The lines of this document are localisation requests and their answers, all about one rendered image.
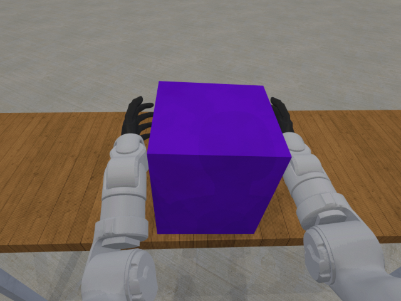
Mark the table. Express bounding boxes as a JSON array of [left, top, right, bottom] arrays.
[[0, 110, 401, 301]]

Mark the left robot forearm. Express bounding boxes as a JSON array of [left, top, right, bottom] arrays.
[[81, 134, 148, 297]]

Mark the robot right upper arm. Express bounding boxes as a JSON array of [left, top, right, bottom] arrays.
[[303, 220, 401, 301]]

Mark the carton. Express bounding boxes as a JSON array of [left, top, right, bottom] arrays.
[[147, 81, 292, 234]]

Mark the robot left upper arm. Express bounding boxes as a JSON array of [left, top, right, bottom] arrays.
[[82, 248, 158, 301]]

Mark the right robot forearm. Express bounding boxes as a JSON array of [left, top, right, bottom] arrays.
[[283, 132, 385, 268]]

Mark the right robot hand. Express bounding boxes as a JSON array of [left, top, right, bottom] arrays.
[[271, 97, 294, 133]]

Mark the left robot hand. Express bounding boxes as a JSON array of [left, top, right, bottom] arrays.
[[121, 96, 154, 140]]

